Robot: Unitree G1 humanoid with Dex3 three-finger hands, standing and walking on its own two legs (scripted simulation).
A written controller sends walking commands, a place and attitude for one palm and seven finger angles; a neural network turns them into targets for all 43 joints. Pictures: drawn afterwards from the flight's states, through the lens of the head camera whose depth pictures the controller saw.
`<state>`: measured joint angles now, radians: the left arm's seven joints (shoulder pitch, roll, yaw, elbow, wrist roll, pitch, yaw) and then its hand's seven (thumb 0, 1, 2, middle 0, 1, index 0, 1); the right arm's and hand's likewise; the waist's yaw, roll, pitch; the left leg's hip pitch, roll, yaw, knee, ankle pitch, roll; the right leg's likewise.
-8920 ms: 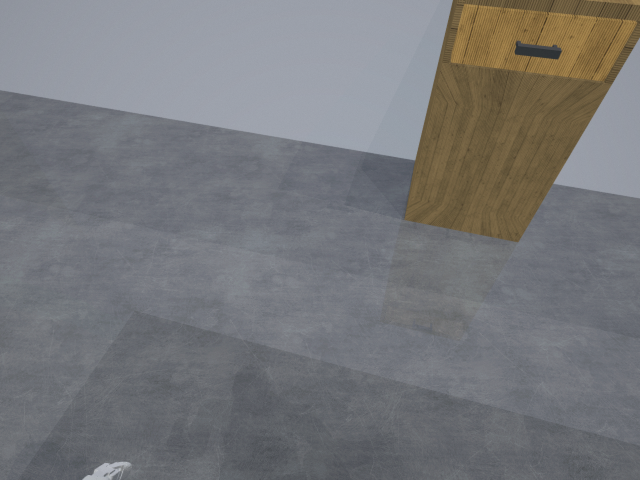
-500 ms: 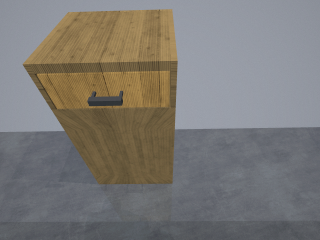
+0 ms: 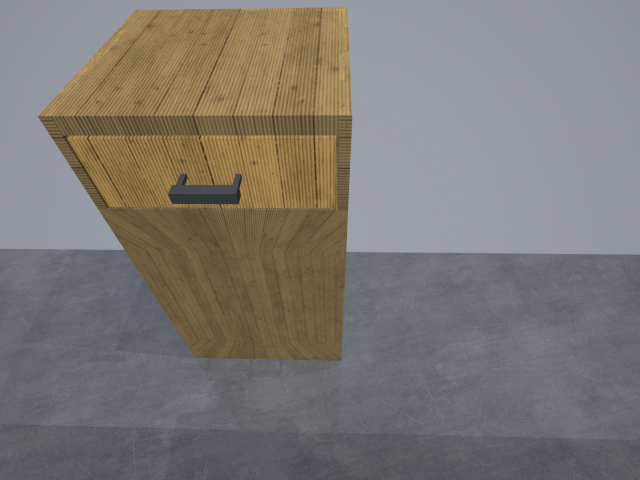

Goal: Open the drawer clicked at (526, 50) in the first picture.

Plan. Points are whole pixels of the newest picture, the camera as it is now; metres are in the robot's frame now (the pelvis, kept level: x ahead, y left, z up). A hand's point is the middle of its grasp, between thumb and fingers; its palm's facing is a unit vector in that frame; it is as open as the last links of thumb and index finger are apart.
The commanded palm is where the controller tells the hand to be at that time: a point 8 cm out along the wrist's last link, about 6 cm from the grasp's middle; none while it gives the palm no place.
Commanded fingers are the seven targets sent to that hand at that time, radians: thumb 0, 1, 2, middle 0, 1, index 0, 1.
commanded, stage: raise the hand with hooked fingers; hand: left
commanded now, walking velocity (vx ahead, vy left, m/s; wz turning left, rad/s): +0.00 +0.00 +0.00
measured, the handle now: (207, 186) +0.55 +0.26 +0.03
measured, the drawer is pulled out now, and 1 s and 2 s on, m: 0.00 0.00 0.00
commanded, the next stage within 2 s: move the hooked fingers above the handle in 1.82 s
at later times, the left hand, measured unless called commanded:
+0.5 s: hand (142, 440) +0.16 +0.24 -0.03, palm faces +0.06 -0.08 -0.99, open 9.5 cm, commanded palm +0.15 +0.24 +0.04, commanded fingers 0.00 0.20 0.60 -0.25 -0.75 -0.25 -0.75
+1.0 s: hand (120, 346) +0.24 +0.26 +0.06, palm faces +0.12 -0.08 -0.99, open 12.4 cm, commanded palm +0.21 +0.26 +0.12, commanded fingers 0.00 -0.38 0.35 -0.29 -1.12 -0.29 -1.12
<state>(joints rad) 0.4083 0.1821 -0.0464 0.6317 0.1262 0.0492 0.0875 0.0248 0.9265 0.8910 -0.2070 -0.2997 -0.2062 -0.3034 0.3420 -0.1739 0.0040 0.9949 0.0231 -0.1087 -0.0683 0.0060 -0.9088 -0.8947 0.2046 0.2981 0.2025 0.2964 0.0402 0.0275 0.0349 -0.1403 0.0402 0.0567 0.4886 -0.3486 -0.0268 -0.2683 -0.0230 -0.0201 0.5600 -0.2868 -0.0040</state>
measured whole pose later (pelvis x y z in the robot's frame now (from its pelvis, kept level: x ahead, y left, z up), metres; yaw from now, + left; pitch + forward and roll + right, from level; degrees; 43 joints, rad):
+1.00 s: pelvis -0.02 +0.02 +0.00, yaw +1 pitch +2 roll +1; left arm 0.14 0.41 -0.05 -0.06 0.98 0.04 0.23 0.00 -0.16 0.44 -0.30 -0.98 -0.30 -0.98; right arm 0.15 -0.26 -0.04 0.64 -0.03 0.06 -0.02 0.01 -0.91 -0.90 0.20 0.30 0.20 0.30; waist 0.09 0.07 -0.02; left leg -0.27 0.00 0.04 0.57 -0.34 0.00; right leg -0.37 -0.06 -0.02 0.60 -0.28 0.02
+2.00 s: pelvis -0.03 +0.01 +0.01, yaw +2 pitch +0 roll +1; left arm -0.18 0.51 -0.05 0.05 0.90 0.03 -0.03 0.00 -0.49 0.30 -0.32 -1.20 -0.32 -1.20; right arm 0.12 -0.26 0.00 0.64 0.02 0.10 -0.02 0.01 -0.91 -0.90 0.20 0.30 0.20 0.30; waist 0.10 0.09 0.01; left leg -0.14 0.00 0.03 0.38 -0.23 0.00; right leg -0.23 -0.06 -0.04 0.41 -0.17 0.02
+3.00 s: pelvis -0.01 +0.02 +0.00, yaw +1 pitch +9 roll +0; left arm -0.70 0.51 -0.06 0.75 1.01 -0.11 0.07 0.00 -0.49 0.30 -0.32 -1.20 -0.32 -1.20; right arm 0.26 -0.26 -0.05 0.66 0.02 0.10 -0.04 0.00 -0.91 -0.89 0.21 0.30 0.20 0.30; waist 0.00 0.05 -0.06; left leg -0.36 0.01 0.04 0.52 -0.31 0.00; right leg -0.45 -0.05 -0.03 0.53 -0.24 0.02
